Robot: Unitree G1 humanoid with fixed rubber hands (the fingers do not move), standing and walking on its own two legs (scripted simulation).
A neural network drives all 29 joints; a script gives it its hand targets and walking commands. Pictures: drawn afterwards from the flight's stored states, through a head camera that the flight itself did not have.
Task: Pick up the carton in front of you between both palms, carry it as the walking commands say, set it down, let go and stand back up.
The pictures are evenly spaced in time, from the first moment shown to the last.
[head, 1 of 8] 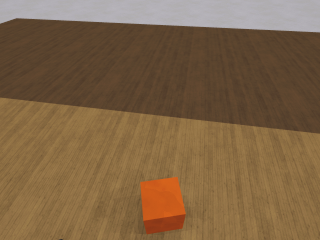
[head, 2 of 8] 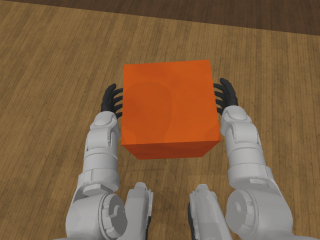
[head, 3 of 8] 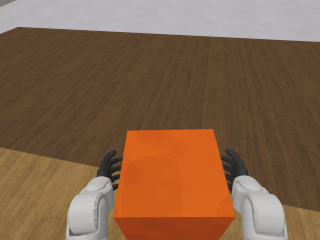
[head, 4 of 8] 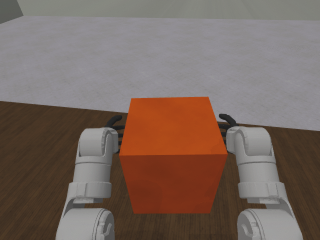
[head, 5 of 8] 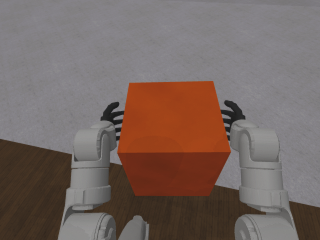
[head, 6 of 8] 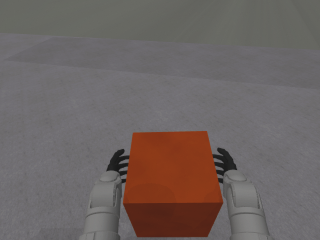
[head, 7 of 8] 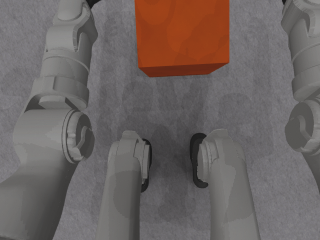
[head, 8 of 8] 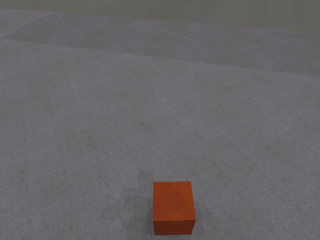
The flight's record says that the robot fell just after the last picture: no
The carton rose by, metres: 0.68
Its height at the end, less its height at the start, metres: -0.29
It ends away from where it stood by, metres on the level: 4.87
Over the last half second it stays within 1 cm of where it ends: yes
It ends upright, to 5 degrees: yes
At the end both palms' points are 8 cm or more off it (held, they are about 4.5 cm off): yes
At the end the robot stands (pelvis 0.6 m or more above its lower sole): yes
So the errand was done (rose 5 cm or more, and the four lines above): yes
